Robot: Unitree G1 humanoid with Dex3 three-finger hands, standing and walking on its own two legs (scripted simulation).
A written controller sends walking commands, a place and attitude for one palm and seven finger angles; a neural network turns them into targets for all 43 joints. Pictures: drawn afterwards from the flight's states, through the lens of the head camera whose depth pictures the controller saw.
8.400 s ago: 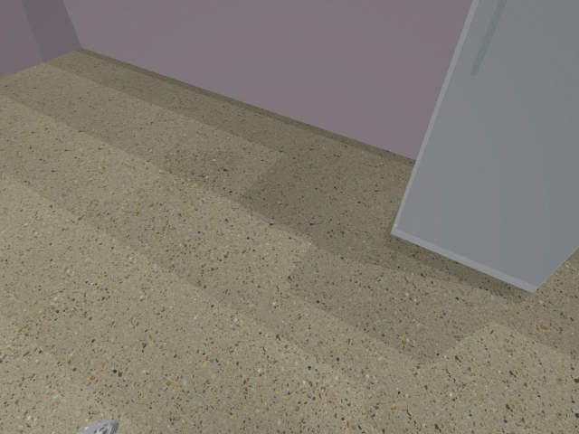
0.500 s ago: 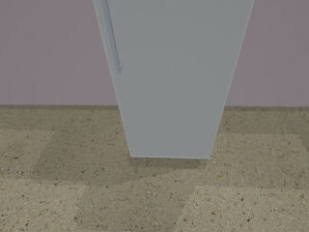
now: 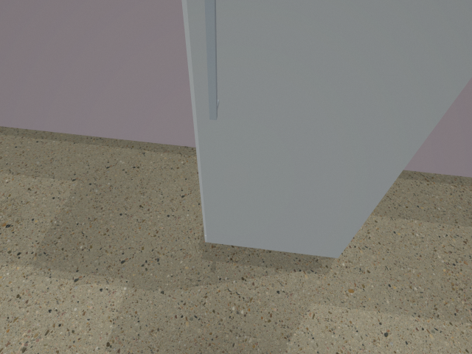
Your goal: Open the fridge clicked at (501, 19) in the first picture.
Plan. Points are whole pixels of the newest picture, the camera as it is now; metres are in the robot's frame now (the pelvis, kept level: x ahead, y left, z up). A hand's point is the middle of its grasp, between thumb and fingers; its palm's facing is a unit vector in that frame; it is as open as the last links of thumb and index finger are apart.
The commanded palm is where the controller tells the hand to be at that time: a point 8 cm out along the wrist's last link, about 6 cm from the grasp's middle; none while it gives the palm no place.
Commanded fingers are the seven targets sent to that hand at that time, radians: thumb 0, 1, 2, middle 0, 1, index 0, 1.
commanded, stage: take the last steps up to it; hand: left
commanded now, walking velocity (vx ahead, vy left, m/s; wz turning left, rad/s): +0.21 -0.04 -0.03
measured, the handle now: (212, 10) +0.60 +0.11 +0.28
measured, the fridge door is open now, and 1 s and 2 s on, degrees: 0 0 0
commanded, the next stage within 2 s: come to a stop and stand still in 0.18 s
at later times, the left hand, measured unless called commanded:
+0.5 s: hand (173, 309) +0.22 +0.15 -0.16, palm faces +0.02 -0.97 -0.24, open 7.2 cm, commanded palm none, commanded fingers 0.00 0.90 0.90 -0.20 -0.30 -0.20 -0.30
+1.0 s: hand out of the picture +0.12 +0.23 -0.17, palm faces +0.04 -0.98 -0.19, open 7.4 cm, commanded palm none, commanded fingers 0.00 0.90 0.90 -0.20 -0.30 -0.20 -0.30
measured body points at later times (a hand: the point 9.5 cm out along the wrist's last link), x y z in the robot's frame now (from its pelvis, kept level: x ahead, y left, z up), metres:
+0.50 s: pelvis +0.14 -0.03 +0.00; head +0.18 -0.05 +0.45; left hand +0.22 +0.20 -0.14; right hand +0.13 -0.25 -0.17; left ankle +0.11 +0.10 -0.69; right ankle +0.18 -0.13 -0.73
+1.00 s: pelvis +0.11 +0.03 +0.02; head +0.13 +0.07 +0.46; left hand +0.12 +0.28 -0.16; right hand +0.18 -0.20 -0.12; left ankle +0.15 +0.12 -0.73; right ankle +0.03 -0.13 -0.65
